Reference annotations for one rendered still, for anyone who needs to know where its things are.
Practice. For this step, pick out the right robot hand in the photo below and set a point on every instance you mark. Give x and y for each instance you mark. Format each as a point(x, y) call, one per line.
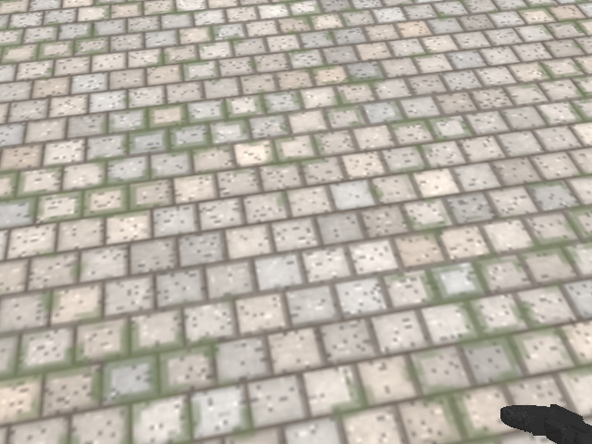
point(555, 422)

